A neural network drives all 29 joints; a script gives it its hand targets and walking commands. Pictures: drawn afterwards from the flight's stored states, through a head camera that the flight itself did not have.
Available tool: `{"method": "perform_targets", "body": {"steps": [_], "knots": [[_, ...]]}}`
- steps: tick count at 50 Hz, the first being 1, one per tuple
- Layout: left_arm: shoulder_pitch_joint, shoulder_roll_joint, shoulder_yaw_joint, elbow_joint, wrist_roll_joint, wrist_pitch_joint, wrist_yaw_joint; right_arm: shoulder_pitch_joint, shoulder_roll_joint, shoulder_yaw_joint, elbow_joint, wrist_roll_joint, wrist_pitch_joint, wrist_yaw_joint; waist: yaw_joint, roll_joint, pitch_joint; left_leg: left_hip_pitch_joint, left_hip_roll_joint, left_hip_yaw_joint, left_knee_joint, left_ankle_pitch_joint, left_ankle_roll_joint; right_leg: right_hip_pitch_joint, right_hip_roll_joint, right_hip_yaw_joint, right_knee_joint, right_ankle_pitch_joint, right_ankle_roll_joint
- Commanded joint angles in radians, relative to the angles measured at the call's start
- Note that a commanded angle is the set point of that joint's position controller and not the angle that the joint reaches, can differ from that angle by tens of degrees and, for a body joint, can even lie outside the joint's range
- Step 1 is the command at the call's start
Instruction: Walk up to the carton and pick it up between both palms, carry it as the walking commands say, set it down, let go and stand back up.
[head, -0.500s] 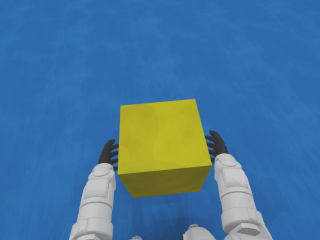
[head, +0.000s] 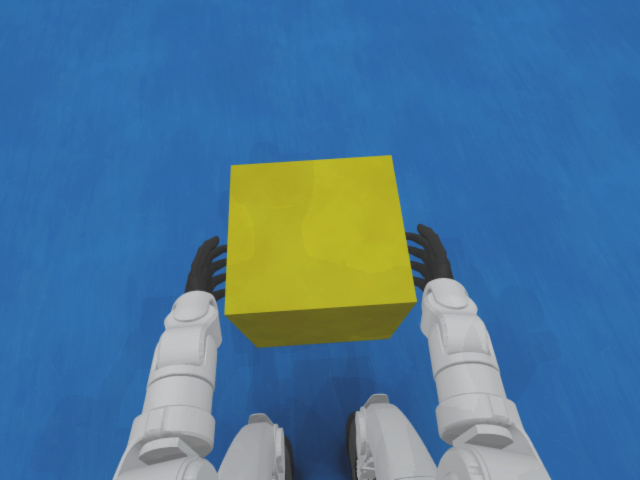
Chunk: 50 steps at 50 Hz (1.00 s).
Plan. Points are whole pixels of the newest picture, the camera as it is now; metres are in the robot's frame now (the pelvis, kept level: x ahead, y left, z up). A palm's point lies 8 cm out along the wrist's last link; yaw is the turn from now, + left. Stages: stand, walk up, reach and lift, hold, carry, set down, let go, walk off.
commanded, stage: set down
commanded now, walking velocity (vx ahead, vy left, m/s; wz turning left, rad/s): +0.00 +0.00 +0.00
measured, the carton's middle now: (318, 260) +0.43 -0.02 -0.10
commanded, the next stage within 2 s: none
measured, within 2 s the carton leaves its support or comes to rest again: neither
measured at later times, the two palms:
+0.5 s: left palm (221, 287) +0.41 +0.13 -0.13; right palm (421, 282) +0.39 -0.18 -0.13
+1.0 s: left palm (239, 289) +0.44 +0.12 -0.22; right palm (410, 284) +0.42 -0.19 -0.22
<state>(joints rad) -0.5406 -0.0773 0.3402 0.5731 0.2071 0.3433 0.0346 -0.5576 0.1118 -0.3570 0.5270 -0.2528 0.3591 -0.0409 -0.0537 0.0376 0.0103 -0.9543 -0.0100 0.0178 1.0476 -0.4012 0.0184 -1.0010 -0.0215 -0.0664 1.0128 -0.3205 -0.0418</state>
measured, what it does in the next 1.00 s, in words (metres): lowers itself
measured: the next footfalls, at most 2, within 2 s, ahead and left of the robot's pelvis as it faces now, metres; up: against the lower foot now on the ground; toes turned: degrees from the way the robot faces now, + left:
none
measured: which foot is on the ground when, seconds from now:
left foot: down 0.00-1.00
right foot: down 0.00-1.00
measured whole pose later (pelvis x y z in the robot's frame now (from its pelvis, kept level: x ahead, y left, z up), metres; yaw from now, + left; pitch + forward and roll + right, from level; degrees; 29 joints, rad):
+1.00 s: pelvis -0.04 +0.00 -0.16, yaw -1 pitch +31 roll +3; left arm -0.93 0.05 0.33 0.70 0.05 0.35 0.11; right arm -0.95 -0.06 -0.31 0.70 -0.13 0.35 -0.09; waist -0.04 0.02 0.03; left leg -1.65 -0.04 0.05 1.68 -0.57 0.01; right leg -1.74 0.00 0.00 1.65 -0.45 -0.04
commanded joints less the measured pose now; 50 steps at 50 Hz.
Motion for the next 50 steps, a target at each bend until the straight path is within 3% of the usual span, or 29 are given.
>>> {"method": "perform_targets", "body": {"steps": [1, 7, 15, 17, 20, 21, 25, 26, 29, 31, 33, 35, 40, 41, 45, 47, 50], "knots": [[-0.772, -0.981, -0.581, -0.145, -0.160, -0.090, -0.274, -0.601, 1.026, 0.602, -0.031, 0.162, -0.050, 0.251, -0.001, -0.013, -0.969, 0.109, -0.159, -0.094, -0.094, 0.197, 0.029, 0.586, 0.139, 0.161, -0.045, 0.270, 0.032], [-0.820, -0.983, -0.573, -0.119, -0.179, -0.089, -0.277, -0.671, 1.003, 0.606, -0.051, 0.166, -0.053, 0.230, -0.017, -0.018, -1.011, 0.001, -0.171, -0.079, -0.017, 0.149, 0.025, 0.541, 0.146, 0.165, 0.020, 0.221, 0.034], [-0.966, -0.953, -0.564, -0.157, -0.221, -0.087, -0.260, -0.782, 1.016, 0.621, -0.041, 0.185, -0.044, 0.210, 0.012, -0.049, -1.155, -0.087, -0.175, -0.059, 0.082, 0.086, 0.021, 0.498, 0.154, 0.160, 0.118, 0.133, 0.039], [-0.941, -0.979, -0.574, -0.144, -0.236, -0.075, -0.250, -0.811, 0.997, 0.641, -0.068, 0.193, -0.041, 0.206, 0.032, -0.047, -1.193, -0.057, -0.176, -0.068, 0.083, 0.128, 0.016, 0.473, 0.157, 0.138, 0.156, 0.186, 0.039], [-0.942, -0.982, -0.588, -0.152, -0.247, -0.073, -0.231, -0.786, 0.987, 0.631, -0.033, 0.200, -0.040, 0.204, 0.032, -0.045, -1.218, -0.048, -0.178, -0.069, 0.122, 0.182, 0.001, 0.406, 0.161, 0.130, 0.202, 0.240, 0.038], [-0.940, -0.985, -0.581, -0.127, -0.246, -0.070, -0.230, -0.780, 0.971, 0.607, -0.008, 0.188, -0.042, 0.203, 0.011, -0.040, -1.185, -0.073, -0.175, -0.072, 0.130, 0.164, -0.003, 0.369, 0.162, 0.127, 0.211, 0.223, 0.037], [-0.952, -0.983, -0.572, -0.107, -0.242, -0.081, -0.214, -0.802, 0.943, 0.596, 0.003, 0.195, -0.060, 0.200, 0.008, -0.033, -1.161, -0.110, -0.178, -0.069, 0.172, 0.179, -0.013, 0.276, 0.165, 0.121, 0.246, 0.229, 0.037], [-0.975, -0.975, -0.571, -0.103, -0.248, -0.086, -0.208, -0.797, 0.941, 0.571, 0.031, 0.188, -0.063, 0.201, -0.005, -0.028, -1.136, -0.116, -0.176, -0.074, 0.176, 0.166, -0.014, 0.238, 0.164, 0.116, 0.259, 0.213, 0.036], [-0.997, -0.948, -0.567, -0.113, -0.247, -0.100, -0.195, -0.838, 0.926, 0.582, 0.025, 0.211, -0.074, 0.195, 0.018, -0.038, -1.185, -0.127, -0.182, -0.064, 0.215, 0.185, -0.017, 0.219, 0.169, 0.114, 0.294, 0.233, 0.040], [-1.031, -0.945, -0.584, -0.141, -0.261, -0.110, -0.184, -0.865, 0.908, 0.593, -0.001, 0.224, -0.085, 0.190, 0.009, -0.023, -1.247, -0.134, -0.185, -0.058, 0.248, 0.219, -0.023, 0.215, 0.172, 0.113, 0.321, 0.272, 0.040], [-1.043, -0.928, -0.576, -0.150, -0.268, -0.115, -0.173, -0.889, 0.897, 0.605, -0.009, 0.239, -0.088, 0.179, 0.024, -0.033, -1.284, -0.136, -0.187, -0.054, 0.273, 0.223, -0.023, 0.221, 0.172, 0.115, 0.343, 0.271, 0.041], [-1.069, -0.901, -0.565, -0.130, -0.274, -0.111, -0.163, -0.924, 0.866, 0.589, 0.017, 0.239, -0.085, 0.175, 0.022, -0.039, -1.253, -0.173, -0.188, -0.050, 0.290, 0.163, -0.026, 0.157, 0.171, 0.104, 0.366, 0.210, 0.044], [-1.150, -0.869, -0.557, -0.157, -0.291, -0.103, -0.153, -0.979, 0.853, 0.576, 0.018, 0.248, -0.073, 0.153, 0.019, -0.049, -1.309, -0.223, -0.190, -0.037, 0.339, 0.131, -0.022, 0.152, 0.169, 0.104, 0.409, 0.196, 0.049], [-1.175, -0.867, -0.559, -0.156, -0.298, -0.098, -0.152, -0.986, 0.848, 0.561, 0.029, 0.249, -0.068, 0.150, 0.007, -0.052, -1.313, -0.219, -0.189, -0.038, 0.345, 0.106, -0.021, 0.142, 0.169, 0.102, 0.414, 0.168, 0.048], [-1.207, -0.854, -0.536, -0.133, -0.295, -0.086, -0.146, -1.063, 0.813, 0.563, 0.011, 0.258, -0.065, 0.145, 0.026, -0.049, -1.358, -0.255, -0.194, -0.024, 0.386, 0.101, -0.022, 0.123, 0.168, 0.099, 0.452, 0.165, 0.045], [-1.237, -0.843, -0.518, -0.116, -0.301, -0.079, -0.146, -1.098, 0.804, 0.542, 0.031, 0.257, -0.058, 0.138, 0.013, -0.065, -1.336, -0.286, -0.191, -0.022, 0.399, 0.062, -0.018, 0.102, 0.166, 0.096, 0.463, 0.132, 0.046], [-1.285, -0.819, -0.504, -0.123, -0.304, -0.078, -0.146, -1.131, 0.797, 0.523, 0.033, 0.253, -0.054, 0.131, 0.020, -0.077, -1.348, -0.331, -0.193, -0.015, 0.426, 0.049, -0.014, 0.095, 0.166, 0.101, 0.489, 0.130, 0.045]]}}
